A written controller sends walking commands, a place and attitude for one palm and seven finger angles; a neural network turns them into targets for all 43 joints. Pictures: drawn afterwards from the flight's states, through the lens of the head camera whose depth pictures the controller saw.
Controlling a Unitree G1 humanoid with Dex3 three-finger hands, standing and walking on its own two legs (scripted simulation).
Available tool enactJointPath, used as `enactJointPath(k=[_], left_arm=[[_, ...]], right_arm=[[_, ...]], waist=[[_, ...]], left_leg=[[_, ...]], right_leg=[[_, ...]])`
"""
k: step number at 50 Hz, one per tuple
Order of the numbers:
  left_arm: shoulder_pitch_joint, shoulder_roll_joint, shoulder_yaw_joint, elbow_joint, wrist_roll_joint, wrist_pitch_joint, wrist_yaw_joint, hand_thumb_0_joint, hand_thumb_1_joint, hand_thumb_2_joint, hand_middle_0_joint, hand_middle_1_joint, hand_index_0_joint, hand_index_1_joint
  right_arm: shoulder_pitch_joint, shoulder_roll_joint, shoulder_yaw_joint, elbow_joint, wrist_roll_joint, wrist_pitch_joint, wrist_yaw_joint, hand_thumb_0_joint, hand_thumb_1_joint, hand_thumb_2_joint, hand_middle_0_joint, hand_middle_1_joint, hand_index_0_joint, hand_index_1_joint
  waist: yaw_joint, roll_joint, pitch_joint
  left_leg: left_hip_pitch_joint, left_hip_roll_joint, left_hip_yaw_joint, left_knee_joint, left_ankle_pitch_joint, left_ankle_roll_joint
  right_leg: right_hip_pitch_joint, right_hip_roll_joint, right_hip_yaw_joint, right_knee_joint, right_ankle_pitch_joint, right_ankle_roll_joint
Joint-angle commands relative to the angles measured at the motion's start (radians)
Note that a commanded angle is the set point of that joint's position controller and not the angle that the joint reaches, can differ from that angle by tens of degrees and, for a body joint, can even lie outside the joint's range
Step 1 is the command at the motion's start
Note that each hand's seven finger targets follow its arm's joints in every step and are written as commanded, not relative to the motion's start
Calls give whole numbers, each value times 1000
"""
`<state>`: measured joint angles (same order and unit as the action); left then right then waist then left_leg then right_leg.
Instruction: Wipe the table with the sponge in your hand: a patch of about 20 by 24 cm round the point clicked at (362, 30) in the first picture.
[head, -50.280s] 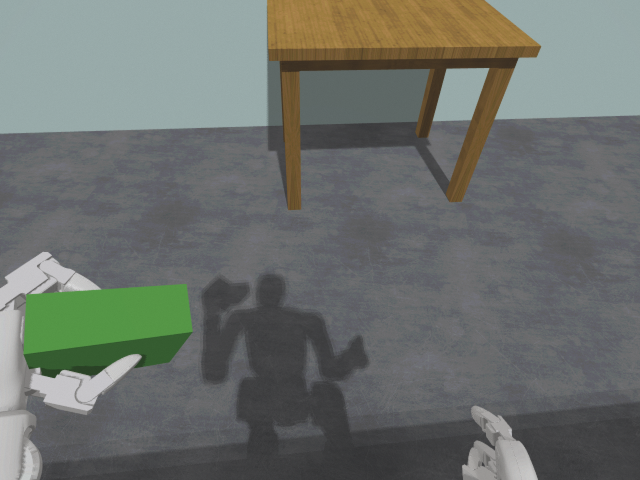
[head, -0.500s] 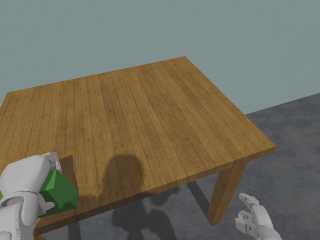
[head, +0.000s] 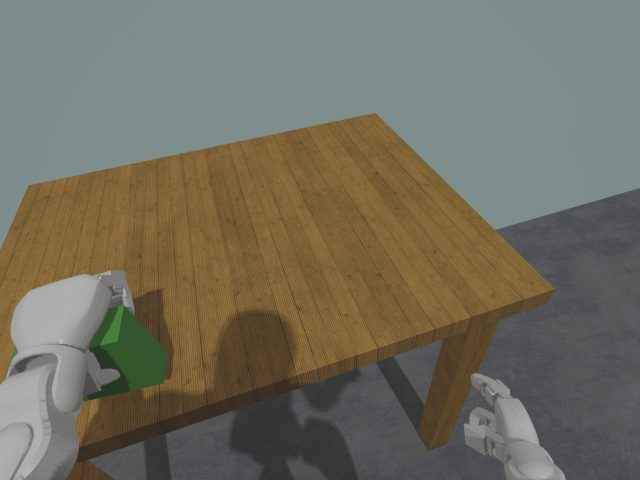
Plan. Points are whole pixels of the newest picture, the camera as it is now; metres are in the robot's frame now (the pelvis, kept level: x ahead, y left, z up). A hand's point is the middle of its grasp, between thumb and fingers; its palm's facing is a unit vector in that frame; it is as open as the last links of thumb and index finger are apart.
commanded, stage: lift the sponge slowly off the table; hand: left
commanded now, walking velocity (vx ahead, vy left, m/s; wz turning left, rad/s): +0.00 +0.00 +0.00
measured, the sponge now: (106, 363) +0.21 +0.32 +0.05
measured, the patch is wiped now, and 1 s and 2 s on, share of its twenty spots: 1.00 1.00 1.00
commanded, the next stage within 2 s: bring the sponge back beside the body in 0.92 s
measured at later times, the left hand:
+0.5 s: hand (91, 306) +0.23 +0.30 +0.15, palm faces +0.13 -0.06 -0.99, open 9.1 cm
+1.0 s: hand (65, 298) +0.22 +0.31 +0.17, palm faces +0.15 -0.05 -0.99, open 9.1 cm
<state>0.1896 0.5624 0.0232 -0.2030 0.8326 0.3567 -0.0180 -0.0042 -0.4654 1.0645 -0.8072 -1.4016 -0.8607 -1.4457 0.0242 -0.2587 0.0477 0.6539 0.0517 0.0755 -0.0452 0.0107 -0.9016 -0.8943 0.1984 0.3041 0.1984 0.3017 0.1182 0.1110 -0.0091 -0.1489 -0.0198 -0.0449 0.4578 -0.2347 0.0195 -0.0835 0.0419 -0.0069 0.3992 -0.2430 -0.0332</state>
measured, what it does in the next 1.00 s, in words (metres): stands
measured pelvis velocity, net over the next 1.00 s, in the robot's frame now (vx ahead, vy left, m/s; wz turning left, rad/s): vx -0.02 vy -0.01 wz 0.00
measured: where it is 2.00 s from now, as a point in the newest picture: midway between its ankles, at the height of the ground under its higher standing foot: outside the picture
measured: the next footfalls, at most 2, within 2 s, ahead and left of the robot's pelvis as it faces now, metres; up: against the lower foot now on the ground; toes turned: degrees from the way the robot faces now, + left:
none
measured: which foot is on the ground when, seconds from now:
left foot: down 0.00-1.00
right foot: down 0.00-1.00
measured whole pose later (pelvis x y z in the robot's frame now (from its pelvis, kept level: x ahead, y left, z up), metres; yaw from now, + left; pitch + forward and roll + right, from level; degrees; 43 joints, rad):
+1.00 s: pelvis -0.02 -0.01 +0.00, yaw +0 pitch -5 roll -1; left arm 0.02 0.66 0.06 -0.21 0.78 0.45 -0.11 -0.01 -0.47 1.07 -0.81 -1.40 -0.86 -1.45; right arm -0.02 -0.26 0.07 0.65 0.07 0.08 -0.07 0.01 -0.90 -0.89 0.20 0.30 0.20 0.30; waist 0.14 0.12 0.00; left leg -0.17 -0.01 -0.05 0.46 -0.21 0.00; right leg -0.11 0.05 -0.01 0.42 -0.23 -0.05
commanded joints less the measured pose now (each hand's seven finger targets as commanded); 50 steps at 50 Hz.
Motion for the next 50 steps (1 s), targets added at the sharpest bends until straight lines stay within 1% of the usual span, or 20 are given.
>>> enactJointPath(k=[1, 9, 11, 15, 16, 19, 21, 23, 26, 27, 30, 31, 35, 36, 39, 41, 44, 46, 48, 50], left_arm=[[-224, 296, 206, -204, 33, 28, 40, 0, 100, 1300, -1200, -1600, -1200, -1600], [-325, 259, 132, -191, 27, 40, 7, 0, 100, 1300, -1200, -1600, -1200, -1600], [-347, 292, 156, -223, 33, 34, 2, 0, 100, 1300, -1200, -1600, -1200, -1600], [-368, 293, 153, -196, 40, 26, 1, 0, 100, 1300, -1200, -1600, -1200, -1600], [-392, 323, 182, -215, 40, 28, 5, 0, 100, 1300, -1200, -1600, -1200, -1600], [-352, 316, 187, -182, 30, 37, 7, 0, 100, 1300, -1200, -1600, -1200, -1600], [-372, 341, 209, -209, 28, 53, 5, 0, 100, 1300, -1200, -1600, -1200, -1600], [-321, 337, 215, -200, 16, 64, 4, 0, 100, 1300, -1200, -1600, -1200, -1600], [-300, 346, 223, -214, 0, 93, -21, 0, 100, 1300, -1200, -1600, -1200, -1600], [-286, 316, 192, -226, -7, 99, -29, 0, 100, 1300, -1200, -1600, -1200, -1600], [-254, 333, 204, -271, -12, 102, -51, 0, 100, 1300, -1200, -1600, -1200, -1600], [-253, 342, 214, -307, -21, 102, -55, 0, 100, 1300, -1200, -1600, -1200, -1600], [-334, 371, 213, -280, -5, 87, -62, 0, 100, 1300, -1200, -1600, -1200, -1600], [-386, 380, 216, -325, -3, 79, -59, 0, 100, 1300, -1200, -1600, -1200, -1600], [-393, 368, 207, -295, 4, 58, -45, 0, 100, 1300, -1200, -1600, -1200, -1600], [-415, 405, 241, -308, 2, 57, -38, 0, 100, 1300, -1200, -1600, -1200, -1600], [-432, 354, 189, -180, 0, 78, -43, 0, 100, 1300, -1200, -1600, -1200, -1600], [-443, 390, 223, -180, -8, 92, -48, 0, 100, 1300, -1200, -1600, -1200, -1600], [-414, 386, 217, -149, -13, 99, -61, 0, 100, 1300, -1200, -1600, -1200, -1600], [-413, 364, 190, -183, -16, 101, -79, 0, 100, 1300, -1200, -1600, -1200, -1600]], right_arm=[[-251, -118, -31, -183, 1, -43, -6, 0, -900, -900, 200, 300, 200, 300], [-237, -117, -30, -182, 9, -56, -20, 0, -900, -900, 200, 300, 200, 300], [-269, -114, -25, -190, 9, -65, -24, 0, -900, -900, 200, 300, 200, 300], [-233, -116, -29, -175, 5, -61, -27, 0, -900, -900, 200, 300, 200, 300], [-263, -114, -23, -182, 7, -68, -29, 0, -900, -900, 200, 300, 200, 300], [-237, -114, -27, -176, 3, -62, -22, 0, -900, -900, 200, 300, 200, 300], [-275, -115, -23, -184, 8, -61, -18, 0, -900, -900, 200, 300, 200, 300], [-251, -116, -29, -183, 5, -57, -11, 0, -900, -900, 200, 300, 200, 300], [-282, -120, -25, -190, 12, -46, -5, 0, -900, -900, 200, 300, 200, 300], [-269, -118, -23, -197, 11, -45, -4, 0, -900, -900, 200, 300, 200, 300], [-260, -119, -24, -200, 12, -38, -2, 0, -900, -900, 200, 300, 200, 300], [-293, -115, -18, -211, 15, -46, -3, 0, -900, -900, 200, 300, 200, 300], [-252, -119, -19, -195, 12, -39, -19, 0, -900, -900, 200, 300, 200, 300], [-291, -116, -14, -208, 17, -51, -24, 0, -900, -900, 200, 300, 200, 300], [-251, -111, -19, -199, 9, -58, -32, 0, -900, -900, 200, 300, 200, 300], [-288, -110, -15, -200, 13, -65, -35, 0, -900, -900, 200, 300, 200, 300], [-256, -116, -17, -180, 12, -52, -37, 0, -900, -900, 200, 300, 200, 300], [-298, -118, -13, -181, 18, -55, -36, 0, -900, -900, 200, 300, 200, 300], [-266, -123, -16, -180, 15, -48, -32, 0, -900, -900, 200, 300, 200, 300], [-274, -122, -13, -188, 16, -42, -28, 0, -900, -900, 200, 300, 200, 300]], waist=[[16, 0, -146], [-8, -3, -138], [0, 3, -153], [-3, -3, -161], [6, 7, -162], [13, -21, -174], [22, 5, -180], [27, -2, -193], [23, -36, -183], [20, -34, -192], [16, -32, -191], [19, -22, -183], [4, -36, -144], [3, -18, -147], [11, -13, -174], [19, 7, -175], [8, -18, -141], [16, -8, -153], [17, -36, -173], [12, -18, -187]], left_leg=[[29, -14, -52, -64, 215, 29], [33, -13, -51, -67, 163, 32], [47, -17, -59, -68, 163, 34], [44, -15, -51, -67, 177, 31], [47, -15, -58, -72, 171, 30], [33, -17, -51, -64, 198, 27], [36, -20, -58, -67, 202, 24], [25, -20, -47, -47, 232, 25], [18, -20, -51, -45, 235, 25], [12, -19, -43, -39, 239, 27], [15, -19, -45, -27, 259, 32], [20, -20, -50, -28, 248, 31], [18, -16, -51, -29, 208, 34], [33, -17, -58, -33, 195, 33], [48, -19, -53, -32, 211, 31], [47, -19, -66, -42, 187, 27], [17, -17, -53, -53, 153, 20], [17, -16, -60, -56, 147, 18], [-1, -15, -52, -47, 162, 18], [6, -15, -51, -49, 171, 22]], right_leg=[[24, 7, 84, -59, 180, -56], [-7, -2, 60, -74, 109, -46], [0, 4, 89, -72, 105, -55], [5, -3, 65, -72, 122, -48], [8, 6, 95, -73, 113, -59], [28, -4, 70, -63, 152, -52], [30, 1, 105, -61, 156, -62], [44, -11, 92, -45, 211, -57], [39, -5, 118, -43, 233, -55], [43, -14, 89, -34, 243, -47], [34, -20, 82, -25, 285, -40], [27, -11, 108, -28, 274, -47], [-17, -18, 85, -45, 201, -37], [-21, -7, 114, -50, 176, -47], [-5, -17, 85, -50, 179, -46], [-1, -8, 127, -54, 142, -59], [-18, -18, 93, -70, 106, -48], [-15, -12, 133, -67, 101, -60], [2, -22, 101, -53, 132, -50], [4, -25, 86, -48, 146, -44]])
